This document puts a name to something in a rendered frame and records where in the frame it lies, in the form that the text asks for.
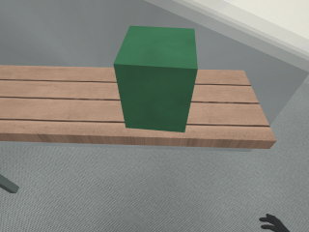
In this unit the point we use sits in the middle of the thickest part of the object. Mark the carton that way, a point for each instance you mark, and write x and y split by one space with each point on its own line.
156 69

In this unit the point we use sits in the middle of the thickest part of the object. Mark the robot right hand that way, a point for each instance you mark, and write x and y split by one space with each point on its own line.
277 226

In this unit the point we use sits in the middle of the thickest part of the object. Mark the table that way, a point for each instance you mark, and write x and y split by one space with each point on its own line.
82 105

